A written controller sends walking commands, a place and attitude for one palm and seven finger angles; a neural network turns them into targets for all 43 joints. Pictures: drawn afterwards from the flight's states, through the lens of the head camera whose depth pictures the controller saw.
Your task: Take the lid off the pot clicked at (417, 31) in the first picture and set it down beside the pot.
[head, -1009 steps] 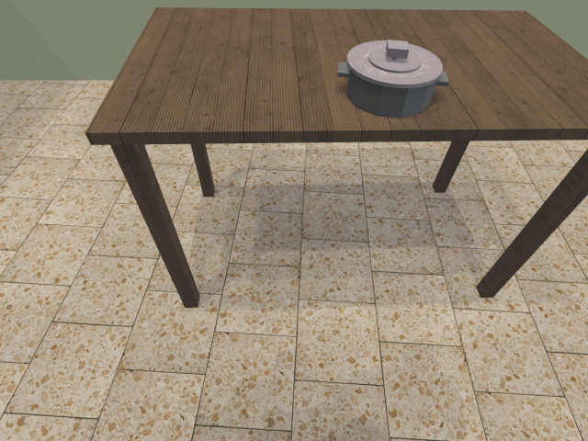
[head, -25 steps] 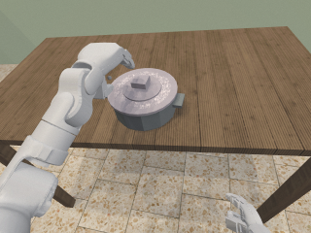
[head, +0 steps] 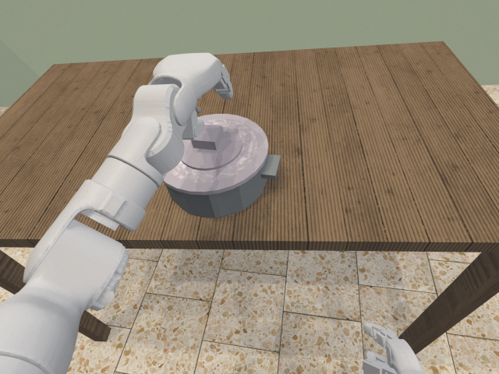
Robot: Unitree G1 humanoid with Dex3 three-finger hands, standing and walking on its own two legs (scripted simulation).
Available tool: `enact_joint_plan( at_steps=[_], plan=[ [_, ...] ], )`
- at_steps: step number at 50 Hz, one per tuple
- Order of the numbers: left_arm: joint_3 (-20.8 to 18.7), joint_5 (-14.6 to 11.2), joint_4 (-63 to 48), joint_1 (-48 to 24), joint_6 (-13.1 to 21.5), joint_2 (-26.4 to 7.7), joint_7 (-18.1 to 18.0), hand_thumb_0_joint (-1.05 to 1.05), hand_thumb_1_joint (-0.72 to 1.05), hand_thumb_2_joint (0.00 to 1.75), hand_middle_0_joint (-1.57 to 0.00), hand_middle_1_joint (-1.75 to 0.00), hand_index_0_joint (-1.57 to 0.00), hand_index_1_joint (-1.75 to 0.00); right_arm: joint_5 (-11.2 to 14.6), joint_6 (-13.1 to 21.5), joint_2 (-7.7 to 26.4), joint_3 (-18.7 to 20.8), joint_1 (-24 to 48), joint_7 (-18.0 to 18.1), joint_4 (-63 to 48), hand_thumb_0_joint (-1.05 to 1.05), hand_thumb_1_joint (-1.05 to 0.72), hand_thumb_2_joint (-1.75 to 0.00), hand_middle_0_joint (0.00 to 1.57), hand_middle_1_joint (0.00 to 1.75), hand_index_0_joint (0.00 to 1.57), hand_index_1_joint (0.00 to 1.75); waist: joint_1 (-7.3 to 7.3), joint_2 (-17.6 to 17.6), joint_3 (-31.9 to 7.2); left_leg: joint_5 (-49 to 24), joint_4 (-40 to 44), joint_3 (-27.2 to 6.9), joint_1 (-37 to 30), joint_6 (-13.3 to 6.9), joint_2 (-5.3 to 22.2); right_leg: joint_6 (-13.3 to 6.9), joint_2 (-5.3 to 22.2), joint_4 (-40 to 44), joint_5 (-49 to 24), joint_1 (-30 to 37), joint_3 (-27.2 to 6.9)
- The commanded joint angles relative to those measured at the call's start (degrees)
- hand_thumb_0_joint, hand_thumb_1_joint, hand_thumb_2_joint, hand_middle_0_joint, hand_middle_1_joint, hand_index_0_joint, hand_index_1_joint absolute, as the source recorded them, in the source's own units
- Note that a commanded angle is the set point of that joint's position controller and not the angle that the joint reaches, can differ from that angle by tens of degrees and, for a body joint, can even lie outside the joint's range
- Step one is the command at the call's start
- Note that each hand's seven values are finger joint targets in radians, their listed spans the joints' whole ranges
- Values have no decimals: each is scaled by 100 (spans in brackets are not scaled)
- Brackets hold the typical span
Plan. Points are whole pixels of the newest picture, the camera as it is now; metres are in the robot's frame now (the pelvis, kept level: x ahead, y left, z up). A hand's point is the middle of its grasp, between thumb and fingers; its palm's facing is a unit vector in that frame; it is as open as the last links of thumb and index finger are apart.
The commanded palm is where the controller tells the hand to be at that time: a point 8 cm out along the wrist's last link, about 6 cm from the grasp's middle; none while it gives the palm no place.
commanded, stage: move the open hand above the knob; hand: left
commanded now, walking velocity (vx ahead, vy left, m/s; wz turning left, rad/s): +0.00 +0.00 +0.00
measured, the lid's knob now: (207, 137) +0.47 +0.08 +0.15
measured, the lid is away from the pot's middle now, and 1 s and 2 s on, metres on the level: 0.00 0.00 0.00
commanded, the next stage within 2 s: lower the open fingers around the knob in 1.24 s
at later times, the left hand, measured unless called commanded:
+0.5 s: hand (194, 114) +0.44 +0.08 +0.22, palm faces -0.11 -0.03 -0.99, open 10.0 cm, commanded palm +0.41 +0.09 +0.28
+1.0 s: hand (193, 114) +0.43 +0.09 +0.22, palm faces -0.09 -0.04 -0.99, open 10.0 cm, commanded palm +0.40 +0.09 +0.28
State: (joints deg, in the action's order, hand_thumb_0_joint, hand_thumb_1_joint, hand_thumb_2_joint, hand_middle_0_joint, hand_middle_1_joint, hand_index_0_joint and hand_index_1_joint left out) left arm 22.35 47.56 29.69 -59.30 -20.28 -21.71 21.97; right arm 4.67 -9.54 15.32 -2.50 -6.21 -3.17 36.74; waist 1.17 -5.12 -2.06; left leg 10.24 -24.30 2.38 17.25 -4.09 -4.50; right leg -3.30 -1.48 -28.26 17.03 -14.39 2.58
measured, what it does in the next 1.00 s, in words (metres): stands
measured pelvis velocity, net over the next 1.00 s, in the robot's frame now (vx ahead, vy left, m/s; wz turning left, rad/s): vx -0.01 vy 0.00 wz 0.00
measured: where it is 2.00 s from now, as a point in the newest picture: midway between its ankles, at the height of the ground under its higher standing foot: outside the picture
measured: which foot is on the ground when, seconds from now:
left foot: down 0.00-1.00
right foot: down 0.00-1.00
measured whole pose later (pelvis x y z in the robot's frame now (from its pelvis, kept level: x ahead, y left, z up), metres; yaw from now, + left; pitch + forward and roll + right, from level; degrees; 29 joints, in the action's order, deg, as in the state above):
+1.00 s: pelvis -0.01 +0.00 +0.00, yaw +0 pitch +2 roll +1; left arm 22.4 47.3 28.5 -57.8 -20.2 -21.4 21.3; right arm 5.0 -10.2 15.3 -2.4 -6.1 -3.0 36.7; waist 0.8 -5.1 -2.0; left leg 9.6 -23.7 2.6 16.3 -4.4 -4.7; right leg -3.0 -1.3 -28.1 16.5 -13.7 2.3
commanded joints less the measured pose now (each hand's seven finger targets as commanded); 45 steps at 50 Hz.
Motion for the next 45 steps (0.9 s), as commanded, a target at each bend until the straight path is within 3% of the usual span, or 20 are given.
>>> enact_joint_plan(
  at_steps=[1, 3, 6, 9, 11, 13, 16, 18, 21, 22, 23, 26, 28, 31, 33, 36, 38, 41, 42, 45],
  plan=[
    [-972, 36, -524, -2910, 9, -1160, -278, 0, -40, 173, -88, -8, -88, -8, -27, 260, 572, 210, 564, 0, -817, 0, -90, -90, 20, 30, 20, 30, 2, 978, -2291, -1535, -69, -312, -980, -51, 63, 99, 221, 272, -2740, 771, -367],
    [-1151, 203, -634, -2917, 13, -1475, -275, 0, -40, 173, -88, -8, -88, -8, -63, 299, 515, 174, 663, 25, -875, 0, -90, -90, 20, 30, 20, 30, -100, 1026, -2457, -1650, -60, -247, -978, -68, 56, 123, 245, 211, -3017, 1005, -440],
    [-861, 41, -867, -2598, 44, -979, -197, 0, -40, 173, -88, -8, -88, -8, -18, 265, 529, 236, 678, -54, -966, 0, -90, -90, 20, 30, 20, 30, -41, 1031, -2443, -1931, -141, -263, -1045, -86, 64, 120, 270, 216, -3327, 1000, -397],
    [-1037, 189, -937, -2650, 8, -1360, -187, 0, -40, 173, -88, -8, -88, -8, -15, 271, 492, 169, 782, -16, -981, 0, -90, -90, 20, 30, 20, 30, -101, 1082, -2320, -1738, -76, -191, -961, -78, 56, 148, 267, 187, -3254, 986, -435],
    [-805, 18, -1278, -2684, 50, -1014, -170, 0, -40, 173, -88, -8, -88, -8, 16, 243, 506, 224, 815, -51, -1045, 0, -90, -90, 20, 30, 20, 30, -22, 869, -2270, -1749, -99, -236, -1078, -98, 59, 118, 258, 260, -3097, 839, -392],
    [-911, 171, -1216, -2797, -9, -1260, -189, 0, -40, 173, -88, -8, -88, -8, 9, 232, 490, 202, 825, -37, -963, 0, -90, -90, 20, 30, 20, 30, -44, 875, -2184, -1599, -47, -239, -1156, -83, 82, 116, 202, 261, -2762, 642, -376],
    [-757, 8, -1303, -2851, 29, -977, -205, 0, -40, 173, -88, -8, -88, -8, 33, 235, 516, 241, 764, -31, -964, 0, -90, -90, 20, 30, 20, 30, 24, 796, -2204, -1550, -51, -295, -1290, -87, 91, 93, 200, 319, -2522, 516, -327],
    [-992, 157, -1070, -2826, -15, -1368, -242, 0, -40, 173, -88, -8, -88, -8, -1, 261, 490, 192, 820, 5, -910, 0, -90, -90, 20, 30, 20, 30, -65, 910, -2259, -1458, -26, -273, -1171, -88, 76, 106, 192, 279, -2528, 658, -387],
    [-476, -39, -1226, -2951, 30, -640, -237, 0, -40, 173, -88, -8, -88, -8, 54, 255, 467, 230, 804, -33, -920, 0, -90, -90, 20, 30, 20, 30, 77, 794, -2162, -1433, -42, -338, -1325, -76, 83, 84, 201, 341, -2333, 380, -300],
    [-813, 128, -1001, -2913, -1, -1110, -257, 0, -40, 173, -88, -8, -88, -8, 34, 256, 480, 199, 817, -32, -854, 0, -90, -90, 20, 30, 20, 30, -21, 887, -2252, -1401, -27, -321, -1275, -53, 95, 87, 179, 276, -2322, 476, -330],
    [-777, 149, -944, -2938, -25, -1119, -258, 0, -40, 173, -88, -8, -88, -8, 21, 235, 482, 167, 857, -18, -865, 0, -90, -90, 20, 30, 20, 30, -34, 860, -2207, -1316, 16, -311, -1194, -52, 79, 89, 182, 289, -2263, 493, -340],
    [-598, -15, -1250, -2995, 57, -772, -273, 0, -40, 173, -88, -8, -88, -8, 40, 261, 470, 222, 882, -52, -932, 0, -90, -90, 20, 30, 20, 30, 21, 796, -2361, -1440, -65, -380, -1380, -62, 79, 68, 201, 302, -2294, 483, -316],
    [-756, 169, -812, -2971, -16, -1053, -282, 0, -40, 173, -88, -8, -88, -8, 14, 210, 464, 157, 873, -29, -832, 0, -90, -90, 20, 30, 20, 30, -26, 960, -2154, -1228, 36, -342, -1169, -32, 94, 78, 175, 295, -2131, 441, -293],
    [-549, -35, -907, -2897, 40, -639, -295, 0, -40, 173, -88, -8, -88, -8, 30, 199, 471, 200, 854, -43, -885, 0, -90, -90, 20, 30, 20, 30, 36, 920, -2072, -1202, 6, -370, -1212, -40, 95, 68, 201, 351, -2077, 357, -266],
    [-971, 160, -735, -2865, -14, -1255, -331, 0, -40, 173, -88, -8, -88, -8, -12, 189, 470, 135, 895, 10, -861, 0, -90, -90, 20, 30, 20, 30, -106, 1055, -2121, -1131, 90, -315, -1054, -32, 105, 85, 198, 327, -2079, 575, -331],
    [-615, 6, -1078, -2891, 77, -748, -322, 0, -40, 173, -88, -8, -88, -8, 34, 207, 454, 189, 914, -29, -960, 0, -90, -90, 20, 30, 20, 30, -2, 916, -2186, -1317, 8, -367, -1239, -45, 120, 60, 216, 336, -2166, 482, -298],
    [-887, 180, -623, -2761, -21, -1156, -333, 0, -40, 173, -88, -8, -88, -8, 4, 172, 473, 132, 876, 5, -868, 0, -90, -90, 20, 30, 20, 30, -81, 1023, -1994, -1109, 95, -302, -1030, -28, 127, 80, 189, 339, -2023, 492, -308],
    [-663, -6, -1170, -2903, 86, -794, -323, 0, -40, 173, -88, -8, -88, -8, 27, 210, 464, 188, 887, -18, -993, 0, -90, -90, 20, 30, 20, 30, -21, 801, -2218, -1317, 16, -378, -1239, -50, 111, 55, 216, 338, -2145, 516, -295],
    [-762, 160, -997, -2862, 50, -1037, -322, 0, -40, 173, -88, -8, -88, -8, 25, 209, 440, 153, 931, -17, -950, 0, -90, -90, 20, 30, 20, 30, -72, 817, -2247, -1295, 34, -359, -1254, -31, 121, 55, 183, 282, -2084, 503, -303],
    [-595, 169, -909, -3053, -4, -871, -317, 0, -40, 173, -88, -8, -88, -8, 39, 201, 436, 155, 876, 1, -906, 0, -90, -90, 20, 30, 20, 30, -3, 882, -2018, -1081, 96, -347, -1217, -27, 129, 70, 154, 350, -1832, 320, -269]
  ],
)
